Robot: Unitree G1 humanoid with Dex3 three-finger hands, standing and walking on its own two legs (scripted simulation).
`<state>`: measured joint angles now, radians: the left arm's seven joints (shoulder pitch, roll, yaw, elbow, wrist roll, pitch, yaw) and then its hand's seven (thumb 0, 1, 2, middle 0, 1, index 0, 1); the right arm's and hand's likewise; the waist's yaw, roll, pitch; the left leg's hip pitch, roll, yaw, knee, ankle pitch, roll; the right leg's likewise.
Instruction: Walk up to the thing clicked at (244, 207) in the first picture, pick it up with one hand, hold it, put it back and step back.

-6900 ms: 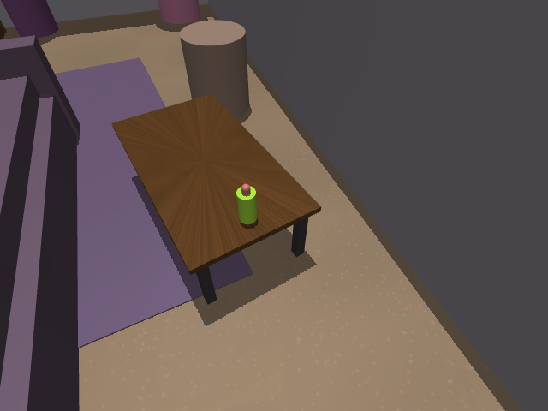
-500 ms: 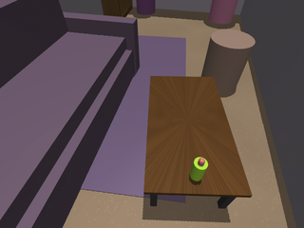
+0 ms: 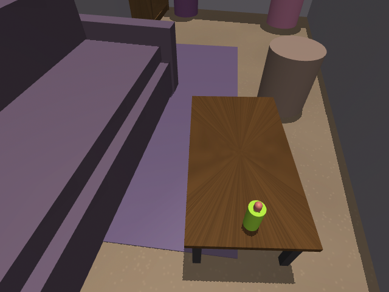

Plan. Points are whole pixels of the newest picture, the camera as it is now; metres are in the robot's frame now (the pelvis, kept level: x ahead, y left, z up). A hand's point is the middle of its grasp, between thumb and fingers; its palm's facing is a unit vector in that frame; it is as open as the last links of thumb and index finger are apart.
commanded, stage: stand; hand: right
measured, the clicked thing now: (254, 214) +0.48 -0.22 -0.38
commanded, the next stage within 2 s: go down in 0.12 s
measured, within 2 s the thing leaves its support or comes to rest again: neither
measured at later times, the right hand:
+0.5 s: hand out of the picture +0.17 -0.26 -0.16, palm faces +0.05 +0.94 -0.33, open 11.8 cm
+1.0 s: hand out of the picture +0.16 -0.27 -0.16, palm faces +0.08 +0.94 -0.34, open 17.5 cm
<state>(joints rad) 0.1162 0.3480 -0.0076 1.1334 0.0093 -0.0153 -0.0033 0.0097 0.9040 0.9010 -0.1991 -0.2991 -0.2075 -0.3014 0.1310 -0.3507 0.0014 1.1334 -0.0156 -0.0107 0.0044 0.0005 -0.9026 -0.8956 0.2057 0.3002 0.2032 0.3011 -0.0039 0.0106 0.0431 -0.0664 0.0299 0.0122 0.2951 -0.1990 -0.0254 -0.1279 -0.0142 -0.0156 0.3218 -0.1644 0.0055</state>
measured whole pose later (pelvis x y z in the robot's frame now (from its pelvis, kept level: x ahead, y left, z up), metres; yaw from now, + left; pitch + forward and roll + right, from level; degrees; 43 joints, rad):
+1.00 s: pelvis +0.01 +0.00 -0.04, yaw -1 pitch +10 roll +2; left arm 0.23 0.24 -0.01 0.66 -0.02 -0.12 0.10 0.01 0.89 0.91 -0.20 -0.30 -0.20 -0.31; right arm 0.19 -0.36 -0.20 0.57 -0.05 0.26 0.08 -0.01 0.54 -0.03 0.06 0.05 0.05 0.05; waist 0.01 -0.01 -0.08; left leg -0.50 0.01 0.03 0.77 -0.44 -0.02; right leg -0.59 -0.04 0.02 0.83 -0.41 0.01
